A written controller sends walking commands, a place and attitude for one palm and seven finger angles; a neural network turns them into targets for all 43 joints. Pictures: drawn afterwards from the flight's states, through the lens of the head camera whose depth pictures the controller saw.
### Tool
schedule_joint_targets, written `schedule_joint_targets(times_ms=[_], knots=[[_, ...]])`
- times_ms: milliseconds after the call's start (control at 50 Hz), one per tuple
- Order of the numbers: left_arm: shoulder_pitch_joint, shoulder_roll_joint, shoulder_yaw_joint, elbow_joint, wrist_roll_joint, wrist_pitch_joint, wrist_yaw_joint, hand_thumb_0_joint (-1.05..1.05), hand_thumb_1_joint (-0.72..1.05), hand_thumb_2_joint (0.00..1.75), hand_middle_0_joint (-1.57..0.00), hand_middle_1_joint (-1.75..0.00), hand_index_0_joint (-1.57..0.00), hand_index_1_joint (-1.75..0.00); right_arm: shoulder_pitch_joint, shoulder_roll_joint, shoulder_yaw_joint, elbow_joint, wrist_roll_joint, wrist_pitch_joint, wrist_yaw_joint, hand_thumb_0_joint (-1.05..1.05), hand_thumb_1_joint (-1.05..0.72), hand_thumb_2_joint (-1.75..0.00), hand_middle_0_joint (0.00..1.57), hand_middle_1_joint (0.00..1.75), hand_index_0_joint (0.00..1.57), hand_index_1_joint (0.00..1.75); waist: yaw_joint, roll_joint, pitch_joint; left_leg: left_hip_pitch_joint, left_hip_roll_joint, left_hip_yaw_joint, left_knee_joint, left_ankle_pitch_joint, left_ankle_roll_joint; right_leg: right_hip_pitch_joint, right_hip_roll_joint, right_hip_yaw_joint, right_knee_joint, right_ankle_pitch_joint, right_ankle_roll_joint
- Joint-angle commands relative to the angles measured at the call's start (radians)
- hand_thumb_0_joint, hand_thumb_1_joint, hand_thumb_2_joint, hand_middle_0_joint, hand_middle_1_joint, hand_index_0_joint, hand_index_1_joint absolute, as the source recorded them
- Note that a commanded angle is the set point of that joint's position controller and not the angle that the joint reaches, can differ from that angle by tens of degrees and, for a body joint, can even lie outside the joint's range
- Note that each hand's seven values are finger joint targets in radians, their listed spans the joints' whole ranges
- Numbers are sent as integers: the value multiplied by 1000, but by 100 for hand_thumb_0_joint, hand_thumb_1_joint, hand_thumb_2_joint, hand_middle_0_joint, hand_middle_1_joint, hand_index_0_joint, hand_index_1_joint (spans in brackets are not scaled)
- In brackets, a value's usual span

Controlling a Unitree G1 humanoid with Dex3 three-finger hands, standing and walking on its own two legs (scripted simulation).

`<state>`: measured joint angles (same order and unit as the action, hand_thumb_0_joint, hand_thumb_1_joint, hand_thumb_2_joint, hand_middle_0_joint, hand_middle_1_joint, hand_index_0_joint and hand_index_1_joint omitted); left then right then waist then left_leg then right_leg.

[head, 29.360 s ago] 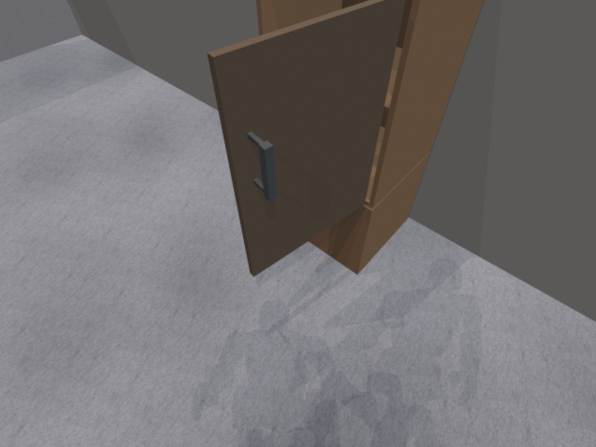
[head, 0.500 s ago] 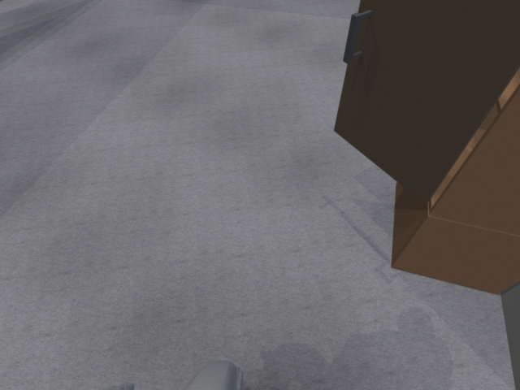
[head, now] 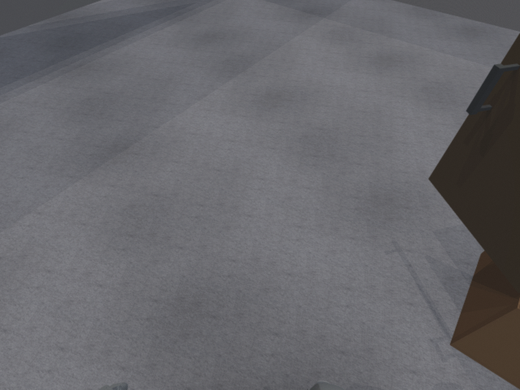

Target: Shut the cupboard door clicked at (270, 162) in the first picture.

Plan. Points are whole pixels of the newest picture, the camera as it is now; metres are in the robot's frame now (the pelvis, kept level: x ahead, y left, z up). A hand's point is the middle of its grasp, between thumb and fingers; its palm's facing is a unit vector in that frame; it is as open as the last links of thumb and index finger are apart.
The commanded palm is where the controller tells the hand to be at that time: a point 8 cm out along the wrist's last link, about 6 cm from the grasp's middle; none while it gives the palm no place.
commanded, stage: walk to a spot facing it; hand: left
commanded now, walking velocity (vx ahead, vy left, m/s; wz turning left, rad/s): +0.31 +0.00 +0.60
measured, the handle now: (492, 89) +0.79 -0.54 +0.04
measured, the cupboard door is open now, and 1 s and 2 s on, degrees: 51 51 51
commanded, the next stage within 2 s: turn to face it in 0.86 s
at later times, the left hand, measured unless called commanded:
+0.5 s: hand out of the picture +0.03 +0.17 -0.19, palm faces +0.45 -0.88 -0.15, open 7.4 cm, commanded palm none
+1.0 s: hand (128, 258) +0.39 +0.31 -0.16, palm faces +0.38 -0.90 -0.22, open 7.4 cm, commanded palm none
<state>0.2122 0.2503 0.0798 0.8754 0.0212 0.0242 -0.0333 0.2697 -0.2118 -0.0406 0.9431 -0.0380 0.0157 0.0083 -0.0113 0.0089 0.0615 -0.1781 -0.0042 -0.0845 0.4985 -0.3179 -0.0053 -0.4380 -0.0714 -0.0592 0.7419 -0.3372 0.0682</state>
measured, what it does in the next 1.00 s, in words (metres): walks ahead, turning left: right foot, then left foot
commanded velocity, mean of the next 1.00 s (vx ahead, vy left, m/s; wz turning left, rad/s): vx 0.30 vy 0.00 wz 0.27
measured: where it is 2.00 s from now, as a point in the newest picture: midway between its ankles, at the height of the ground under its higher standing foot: (226, 322)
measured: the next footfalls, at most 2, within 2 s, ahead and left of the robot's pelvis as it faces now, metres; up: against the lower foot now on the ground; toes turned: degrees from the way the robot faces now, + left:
right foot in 0.04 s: +0.12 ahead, -0.13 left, +0.00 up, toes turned -3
left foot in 0.50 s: +0.22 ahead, +0.17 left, +0.00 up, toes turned +28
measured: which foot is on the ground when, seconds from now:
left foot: down 0.00-0.04, up 0.06-0.48, down 0.50-0.98, up 1.00-1.00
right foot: up 0.00-0.02, down 0.04-0.50, up 0.52-0.96, down 0.98-1.00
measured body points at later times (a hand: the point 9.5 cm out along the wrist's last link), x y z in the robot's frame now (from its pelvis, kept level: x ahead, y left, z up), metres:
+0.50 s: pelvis +0.14 +0.04 -0.01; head +0.18 +0.08 +0.43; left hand +0.00 +0.22 -0.17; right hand +0.36 -0.14 -0.14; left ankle +0.19 +0.15 -0.74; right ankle +0.09 -0.13 -0.73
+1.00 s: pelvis +0.35 +0.09 -0.01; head +0.38 +0.09 +0.44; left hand +0.37 +0.36 -0.14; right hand +0.36 -0.15 -0.17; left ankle +0.19 +0.16 -0.73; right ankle +0.46 +0.03 -0.74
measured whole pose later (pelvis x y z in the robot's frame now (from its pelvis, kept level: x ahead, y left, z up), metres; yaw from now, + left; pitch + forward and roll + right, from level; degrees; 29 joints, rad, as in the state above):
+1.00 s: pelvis +0.35 +0.09 -0.01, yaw +25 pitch -1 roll +2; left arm 0.12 0.18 0.06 0.93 0.03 -0.03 -0.02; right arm 0.43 -0.16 -0.04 1.12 -0.02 -0.03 -0.02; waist -0.05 0.00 0.06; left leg -0.05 -0.01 0.06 0.53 -0.43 0.02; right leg -0.38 -0.06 -0.08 0.57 -0.19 -0.02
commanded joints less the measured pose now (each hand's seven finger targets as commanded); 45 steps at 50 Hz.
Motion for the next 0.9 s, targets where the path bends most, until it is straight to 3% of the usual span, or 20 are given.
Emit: schedule_joint_targets(times_ms=[0, 20, 40, 60, 80, 100, 120, 160, 260, 360, 400, 420, 440, 460, 480, 500, 560, 640, 800, 880], knots=[[240, 152, 48, -12, 14, -55, 12, 0, 90, 90, -20, -30, -20, -30, -113, -158, -52, -104, 16, -21, -8, 0, -90, -90, 20, 30, 20, 30, 136, -70, -32, -475, 34, -102, 91, -322, 90, 522, -39, 72, -302, -103, -25], [315, 260, 65, -10, 29, -66, 31, 0, 90, 90, -20, -30, -20, -30, -101, -72, -34, -131, 29, -25, -1, 0, -90, -90, 20, 30, 20, 30, 172, -401, -70, -617, -102, 55, 502, -350, 28, 574, -364, 520, -554, -443, -127], [272, 237, 51, -18, 9, -53, 38, 0, 90, 90, -20, -30, -20, -30, -117, -97, -44, -141, 9, -22, 3, 0, -90, -90, 20, 30, 20, 30, 123, -278, -40, -604, -36, 1, 691, -306, 31, 435, -423, 593, -631, -528, -173], [187, 220, 48, -42, 11, -64, 44, 0, 90, 90, -20, -30, -20, -30, -82, -95, -50, -131, 6, -22, 9, 0, -90, -90, 20, 30, 20, 30, 68, -253, -28, -584, 13, -13, 795, -202, 31, 315, -421, 624, -644, -624, -192], [107, 174, 37, -51, 12, -71, 47, 0, 90, 90, -20, -30, -20, -30, -79, -102, -52, -108, 2, -16, 16, 0, -90, -90, 20, 30, 20, 30, 34, -256, 19, -573, 55, -12, 838, -104, 22, 222, -399, 518, -648, -573, -180], [54, 119, 23, -53, 11, -78, 47, 0, 90, 90, -20, -30, -20, -30, -66, -94, -53, -85, -2, -7, 24, 0, -90, -90, 20, 30, 20, 30, 0, -184, 18, -522, 79, 6, 826, -9, 9, 173, -343, 329, -626, -401, -149], [40, 93, 21, -47, 10, -84, 47, 0, 90, 90, -20, -30, -20, -30, -40, -66, -49, -69, 2, -2, 32, 0, -90, -90, 20, 30, 20, 30, -18, -179, -4, -471, 90, 32, 790, 33, 3, 172, -300, 187, -599, -251, -134], [84, 67, 15, -19, 9, -98, 48, 0, 90, 90, -20, -30, -20, -30, -52, -44, -42, -60, 6, 2, 39, 0, -90, -90, 20, 30, 20, 30, -6, -151, -7, -471, 94, 70, 708, 69, -11, 240, -272, 50, -582, -12, -142], [185, 74, 19, 52, 10, -109, 49, 0, 90, 90, -20, -30, -20, -30, -167, -1, -27, -98, 9, -7, 53, 0, -90, -90, 20, 30, 20, 30, 37, -113, 3, -520, 100, 139, 454, 63, -10, 424, -297, -94, -547, 265, -158], [220, 100, 22, 81, 12, -106, 46, 0, 90, 90, -20, -30, -20, -30, -237, -9, -17, -133, 9, -27, 61, 0, -90, -90, 20, 30, 20, 30, 59, -137, 7, -406, 84, 194, 208, 27, 29, 469, -341, -139, -473, 384, -154], [204, 115, 26, 82, 11, -102, 45, 0, 90, 90, -20, -30, -20, -30, -200, -27, -19, -132, 8, -35, 56, 0, -90, -90, 20, 30, 20, 30, 30, -134, -12, -284, 54, 223, 150, -2, 53, 446, -347, -172, -394, 467, -146], [192, 124, 27, 84, 7, -98, 42, 0, 90, 90, -20, -30, -20, -30, -130, -50, -27, -113, 4, -38, 51, 0, -90, -90, 20, 30, 20, 30, -8, -109, -44, -130, 14, 254, 95, 17, 64, 384, -315, -219, -274, 505, -127], [179, 124, 24, 78, -1, -94, 38, 0, 90, 90, -20, -30, -20, -30, 4, -97, -40, -74, -1, -42, 42, 0, -90, -90, 20, 30, 20, 30, -77, -44, -121, 104, 2, 246, 23, 55, 76, 275, -270, -269, -75, 462, -98], [193, 70, 24, 47, -5, -89, 25, 0, 90, 90, -20, -30, -20, -30, 150, -227, -72, -47, -10, -47, 25, 0, -90, -90, 20, 30, 20, 30, -140, 213, -237, 368, 225, -107, -56, -6, 159, 12, -154, -276, 238, 115, -38], [104, 54, 4, -23, -3, -84, 18, 0, 90, 90, -20, -30, -20, -30, 251, -307, -89, -19, 2, -44, 4, 0, -90, -90, 20, 30, 20, 30, -177, 294, -256, 491, 416, -417, -175, 105, 250, -264, -49, -150, 469, -260, -21], [24, 63, 7, -50, 2, -84, 28, 0, 90, 90, -20, -30, -20, -30, 242, -309, -82, -5, 7, -43, -3, 0, -90, -90, 20, 30, 20, 30, -169, 145, -216, 382, 460, -418, -202, 24, 261, -296, -62, -33, 549, -247, -47], [60, 19, 9, 21, 14, -63, 20, 0, 90, 90, -20, -30, -20, -30, 25, -151, -34, -53, 9, -58, -22, 0, -90, -90, 20, 30, 20, 30, -50, 143, -46, 48, 320, -187, -269, -72, 165, -225, -124, 40, 472, -17, -45], [115, -4, 3, 61, 13, -41, 10, 0, 90, 90, -20, -30, -20, -30, 16, -110, -23, -17, 15, -76, -27, 0, -90, -90, 20, 30, 20, 30, 7, 90, -28, -11, 257, -77, -335, -18, 181, -160, -91, 28, 333, 108, -36], [-81, -3, -4, 0, 5, -38, 3, 0, 90, 90, -20, -30, -20, -30, 100, -94, -26, 58, 13, -83, -27, 0, -90, -90, 20, 30, 20, 30, -7, 59, 61, 42, 247, -11, -363, 119, 207, -132, -58, 24, 6, 241, -43], [-104, 6, -4, -8, 5, -51, 4, 0, 90, 90, -20, -30, -20, -30, 130, -104, -28, 96, 6, -80, -31, 0, -90, -90, 20, 30, 20, 30, -8, 64, 49, 66, 255, 1, -261, 271, 192, 16, -13, -4, -121, 192, -70]])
